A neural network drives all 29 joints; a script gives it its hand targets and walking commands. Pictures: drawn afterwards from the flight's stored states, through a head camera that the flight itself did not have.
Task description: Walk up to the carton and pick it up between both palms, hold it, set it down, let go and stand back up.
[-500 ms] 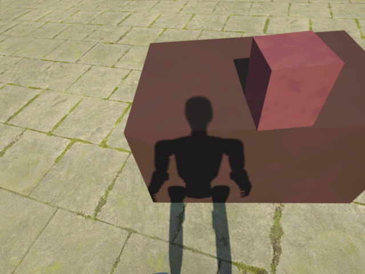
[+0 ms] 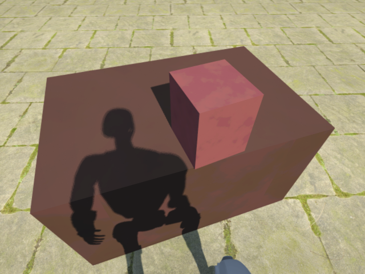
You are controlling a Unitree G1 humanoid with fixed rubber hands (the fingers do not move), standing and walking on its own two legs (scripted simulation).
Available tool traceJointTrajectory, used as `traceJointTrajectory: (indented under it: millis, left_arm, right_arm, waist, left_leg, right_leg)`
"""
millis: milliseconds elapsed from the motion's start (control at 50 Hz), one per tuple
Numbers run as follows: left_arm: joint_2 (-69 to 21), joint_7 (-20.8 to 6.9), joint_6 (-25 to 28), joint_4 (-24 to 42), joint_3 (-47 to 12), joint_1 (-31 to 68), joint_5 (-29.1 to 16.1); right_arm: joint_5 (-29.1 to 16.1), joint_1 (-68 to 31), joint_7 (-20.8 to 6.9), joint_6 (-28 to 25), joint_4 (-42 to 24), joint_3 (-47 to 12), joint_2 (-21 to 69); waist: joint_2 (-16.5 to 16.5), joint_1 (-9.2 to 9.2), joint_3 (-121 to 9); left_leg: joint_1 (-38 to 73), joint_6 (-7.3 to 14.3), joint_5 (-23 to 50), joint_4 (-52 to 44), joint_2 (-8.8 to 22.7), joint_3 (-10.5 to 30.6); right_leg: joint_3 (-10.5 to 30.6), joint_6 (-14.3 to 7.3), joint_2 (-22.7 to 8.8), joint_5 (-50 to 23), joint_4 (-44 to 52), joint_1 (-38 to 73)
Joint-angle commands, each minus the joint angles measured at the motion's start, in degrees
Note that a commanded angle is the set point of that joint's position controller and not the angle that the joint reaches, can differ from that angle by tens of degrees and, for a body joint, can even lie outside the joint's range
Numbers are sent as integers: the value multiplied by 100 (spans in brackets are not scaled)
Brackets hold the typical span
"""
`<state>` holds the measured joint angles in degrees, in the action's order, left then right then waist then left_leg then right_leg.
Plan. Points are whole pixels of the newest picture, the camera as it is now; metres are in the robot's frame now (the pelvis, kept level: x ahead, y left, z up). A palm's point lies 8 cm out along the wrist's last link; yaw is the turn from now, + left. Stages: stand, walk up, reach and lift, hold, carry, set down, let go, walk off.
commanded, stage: walk up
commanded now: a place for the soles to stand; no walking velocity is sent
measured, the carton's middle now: (209, 114) +0.62 -0.09 -0.03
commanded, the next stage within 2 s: none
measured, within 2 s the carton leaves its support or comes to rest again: neither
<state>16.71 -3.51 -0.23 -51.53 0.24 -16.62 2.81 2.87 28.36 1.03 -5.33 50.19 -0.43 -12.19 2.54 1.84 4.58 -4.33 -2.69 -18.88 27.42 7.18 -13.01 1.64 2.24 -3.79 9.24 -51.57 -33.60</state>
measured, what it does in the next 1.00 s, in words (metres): steps on the spot: right foot, then left foot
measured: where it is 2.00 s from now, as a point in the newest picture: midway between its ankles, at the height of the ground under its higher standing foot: outside the picture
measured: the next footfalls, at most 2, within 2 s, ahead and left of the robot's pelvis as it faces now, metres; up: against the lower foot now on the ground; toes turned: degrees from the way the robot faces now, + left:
right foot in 0.10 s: +0.16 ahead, -0.14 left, +0.00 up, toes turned -6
left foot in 0.40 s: +0.15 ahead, +0.09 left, +0.00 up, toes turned -3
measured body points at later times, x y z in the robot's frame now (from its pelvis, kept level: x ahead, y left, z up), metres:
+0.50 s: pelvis +0.08 -0.02 -0.02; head +0.10 -0.02 +0.43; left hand +0.22 +0.22 -0.15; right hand +0.13 -0.28 -0.15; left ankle +0.11 +0.09 -0.74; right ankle +0.15 -0.14 -0.73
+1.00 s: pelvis +0.07 -0.02 +0.00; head +0.08 -0.02 +0.45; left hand +0.16 +0.22 -0.14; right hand +0.07 -0.27 -0.15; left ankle +0.11 +0.09 -0.74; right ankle +0.12 -0.13 -0.74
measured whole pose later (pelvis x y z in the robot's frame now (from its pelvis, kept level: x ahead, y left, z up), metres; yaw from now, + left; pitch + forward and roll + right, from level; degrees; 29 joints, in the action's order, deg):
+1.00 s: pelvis +0.07 -0.02 +0.00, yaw -8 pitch -2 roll +1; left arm 14.0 0.2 0.4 -57.6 -3.0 -12.7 -0.3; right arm -0.6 16.0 0.0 -0.1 57.0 -1.9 -13.3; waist -0.1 -0.2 2.4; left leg -12.9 0.4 -13.6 28.1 1.1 -4.9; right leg 1.3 -0.7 0.7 9.9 -28.4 -16.9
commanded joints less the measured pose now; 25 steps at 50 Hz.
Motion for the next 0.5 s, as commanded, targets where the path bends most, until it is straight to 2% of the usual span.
traceJointTrajectory:
  millis: [0,20,40,60,80,100,120,140,160,180,200,220,260,280,320,360,380,400,420,440,460,480]
  left_arm:
    - [-183,-3,175,353,-82,234,-20]
    - [-136,30,192,323,-54,64,-2]
    - [-1,74,209,262,7,-241,12]
    - [281,140,236,132,111,-757,31]
    - [703,217,238,62,288,-1246,27]
    - [1064,283,203,113,418,-1520,2]
    - [1188,410,115,267,454,-1568,-397]
    - [1159,504,46,432,451,-1080,-480]
    - [953,536,5,542,373,-543,-399]
    - [690,550,0,598,285,-275,-271]
    - [577,537,26,664,223,-92,-224]
    - [403,513,51,656,157,98,-202]
    - [376,495,85,619,125,213,-140]
    - [429,506,72,629,127,316,-135]
    - [649,521,12,721,174,724,-138]
    - [732,505,-61,741,145,930,-192]
    - [695,472,-96,702,103,897,-236]
    - [542,441,-100,737,58,801,-280]
    - [340,434,-142,646,44,673,-341]
    - [237,447,-162,574,49,595,-238]
    - [213,441,-147,535,64,532,-172]
    - [192,438,-112,517,66,521,-189]
  right_arm:
    - [23,22,-19,4,-323,173,-1046]
    - [4,-62,-16,83,-308,184,-1169]
    - [-13,-250,-16,170,-338,174,-1243]
    - [-21,-186,-50,249,-327,122,-1197]
    - [-3,106,-92,305,-360,40,-1001]
    - [-24,600,-94,411,-487,-63,-591]
    - [-203,707,-37,550,-563,-114,-589]
    - [-223,283,-29,609,-662,-108,-669]
    - [-223,-32,4,589,-713,-110,-656]
    - [-212,-63,37,571,-660,-104,-672]
    - [-188,122,68,591,-533,-114,-643]
    - [-171,230,77,610,-393,-105,-660]
    - [-206,262,61,611,-267,-87,-607]
    - [-221,187,58,619,-257,-54,-617]
    - [-202,-92,60,609,-352,57,-651]
    - [-177,-194,48,575,-446,121,-639]
    - [-192,-309,37,532,-552,124,-688]
    - [-177,-543,36,512,-664,186,-895]
    - [-359,-821,16,526,-663,286,-1241]
    - [-426,-1282,18,529,-683,344,-1355]
    - [-422,-1594,14,521,-728,326,-1284]
    - [-359,-1815,9,537,-744,332,-1232]
  waist:
    - [-1269,-43,268]
    - [-1224,-145,215]
    - [-1012,-362,143]
    - [-540,-570,-124]
    - [188,-771,-563]
    - [1116,-625,-1244]
    - [818,-740,-1718]
    - [574,-662,-1223]
    - [584,-535,-693]
    - [424,-428,-477]
    - [567,-274,-396]
    - [509,-178,-398]
    - [470,-149,-617]
    - [482,-137,-692]
    - [463,-47,-659]
    - [383,44,-679]
    - [220,52,-570]
    - [-278,-63,-404]
    - [-854,-235,-290]
    - [-1034,-365,-14]
    - [-1080,-413,66]
    - [-1156,-449,130]
  left_leg:
    - [-867,1074,2503,-463,878,44]
    - [-952,1059,2362,-169,918,34]
    - [-1082,977,2252,243,906,-29]
    - [-1168,837,2181,1061,700,-109]
    - [-1490,675,1338,2235,400,-133]
    - [-2170,390,-1927,4105,-212,130]
    - [-1949,218,-2037,4486,-296,1031]
    - [-2185,195,-1902,4674,-174,1230]
    - [-2440,216,-1789,4576,-87,1287]
    - [-2274,263,-1884,4106,2,1408]
    - [-1835,253,-1860,3557,17,1431]
    - [-1474,207,-1734,3145,-71,1418]
    - [-1178,139,-1563,2466,-232,1334]
    - [-1022,134,-1179,2167,-284,1283]
    - [-695,230,-241,1669,-487,1034]
    - [-326,420,299,1036,-547,999]
    - [-373,566,539,640,-346,1331]
    - [-659,748,534,69,242,2087]
    - [-1614,1144,251,-738,889,2848]
    - [-2267,1375,346,-1050,1192,2969]
    - [-2438,1431,619,-974,1118,2747]
    - [-2347,1387,1092,-780,962,2426]
  right_leg:
    - [-767,-211,361,-684,1008,1125]
    - [-807,-270,429,-733,1238,1514]
    - [-820,-341,467,-963,1685,2056]
    - [-695,-431,560,-1153,2023,2740]
    - [-172,-528,229,-1848,1986,3407]
    - [1891,-1159,-1219,-2869,1803,4022]
    - [3029,-1739,-1685,-1880,2691,3552]
    - [3041,-1782,-1634,-419,3233,3026]
    - [2698,-1775,-1482,-31,3296,2583]
    - [2224,-1670,-1287,135,3305,2132]
    - [1921,-1660,-1244,-14,3251,1625]
    - [1653,-1580,-1132,-513,3148,1390]
    - [1375,-1507,-1053,-1298,2871,1484]
    - [1319,-1458,-1052,-1626,2773,1454]
    - [1132,-1338,-960,-1869,2513,1191]
    - [1110,-1166,-915,-1138,2459,823]
    - [1062,-978,-785,-496,2429,633]
    - [812,-744,-413,55,2004,537]
    - [-17,-513,446,988,1066,1119]
    - [-199,-382,572,1256,525,1613]
    - [-138,-393,531,1280,408,1777]
    - [-165,-400,505,1168,506,1764]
